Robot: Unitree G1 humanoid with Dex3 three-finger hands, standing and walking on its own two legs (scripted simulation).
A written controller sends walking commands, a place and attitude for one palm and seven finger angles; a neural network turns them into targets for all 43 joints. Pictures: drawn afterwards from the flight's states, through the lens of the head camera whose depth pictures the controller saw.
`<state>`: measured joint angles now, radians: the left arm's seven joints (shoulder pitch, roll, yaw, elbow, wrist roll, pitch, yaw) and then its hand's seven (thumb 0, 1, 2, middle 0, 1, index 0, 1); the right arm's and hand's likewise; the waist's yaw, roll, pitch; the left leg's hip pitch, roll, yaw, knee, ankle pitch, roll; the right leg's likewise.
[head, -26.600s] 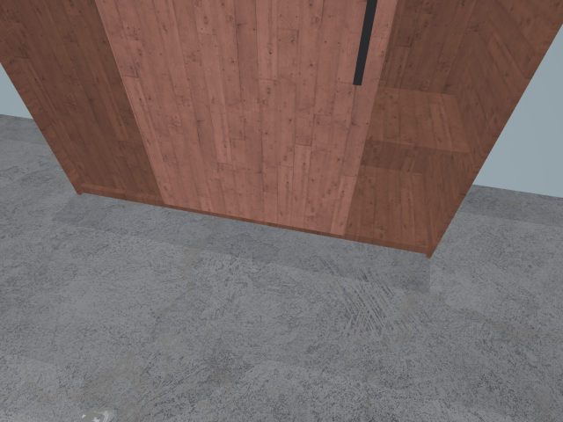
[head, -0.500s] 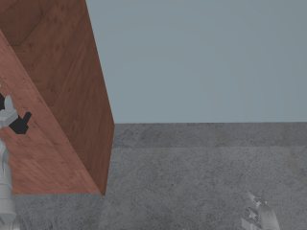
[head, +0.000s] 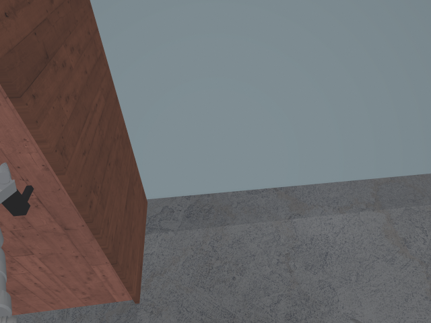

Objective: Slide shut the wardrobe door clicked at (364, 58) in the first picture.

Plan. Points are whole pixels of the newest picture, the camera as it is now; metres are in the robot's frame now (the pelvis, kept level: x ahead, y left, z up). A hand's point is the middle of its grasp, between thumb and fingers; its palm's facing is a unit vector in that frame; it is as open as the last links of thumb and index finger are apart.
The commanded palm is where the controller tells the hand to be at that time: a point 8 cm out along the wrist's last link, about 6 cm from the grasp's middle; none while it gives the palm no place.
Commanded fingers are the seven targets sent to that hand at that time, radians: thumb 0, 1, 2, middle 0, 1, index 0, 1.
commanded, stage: stop walking and hold the door there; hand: left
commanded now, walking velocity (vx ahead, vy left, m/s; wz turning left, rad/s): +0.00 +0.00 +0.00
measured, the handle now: out of the picture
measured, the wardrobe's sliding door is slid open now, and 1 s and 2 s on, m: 0.00 0.00 0.00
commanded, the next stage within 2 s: loosen the grip on the handle in 1.84 s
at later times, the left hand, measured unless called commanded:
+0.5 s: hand (0, 185) +0.31 +0.40 +0.13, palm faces +0.55 -0.79 -0.26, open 6.5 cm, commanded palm +0.26 +0.42 +0.13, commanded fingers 0.00 0.90 0.90 -0.45 -1.40 -0.45 -1.40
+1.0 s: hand (1, 186) +0.31 +0.39 +0.12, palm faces +0.31 -0.94 -0.10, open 6.1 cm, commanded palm +0.27 +0.42 +0.13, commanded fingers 0.00 0.90 0.90 -0.45 -1.40 -0.45 -1.40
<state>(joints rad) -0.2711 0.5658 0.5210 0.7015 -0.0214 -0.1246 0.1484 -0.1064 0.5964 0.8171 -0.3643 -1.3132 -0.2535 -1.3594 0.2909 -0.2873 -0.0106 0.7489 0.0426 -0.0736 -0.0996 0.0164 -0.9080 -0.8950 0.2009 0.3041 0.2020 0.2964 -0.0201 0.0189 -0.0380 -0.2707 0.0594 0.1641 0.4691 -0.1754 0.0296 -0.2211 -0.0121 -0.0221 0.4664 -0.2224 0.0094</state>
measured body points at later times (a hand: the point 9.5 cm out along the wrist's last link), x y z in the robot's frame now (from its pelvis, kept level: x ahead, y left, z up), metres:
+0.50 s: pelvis -0.05 +0.07 -0.01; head -0.03 +0.06 +0.44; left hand +0.27 +0.43 +0.14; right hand +0.10 -0.19 -0.10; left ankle +0.05 +0.11 -0.74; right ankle -0.04 -0.09 -0.69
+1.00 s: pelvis -0.09 +0.18 -0.03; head -0.01 +0.19 +0.41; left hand +0.28 +0.44 +0.13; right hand +0.09 -0.04 -0.14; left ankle -0.03 +0.38 -0.74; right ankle -0.07 +0.07 -0.74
